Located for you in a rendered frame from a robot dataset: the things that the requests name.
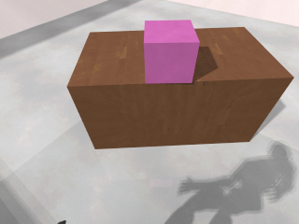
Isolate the carton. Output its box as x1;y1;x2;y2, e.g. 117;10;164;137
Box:
144;20;200;84

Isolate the pedestal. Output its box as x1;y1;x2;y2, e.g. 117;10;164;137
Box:
66;27;294;149

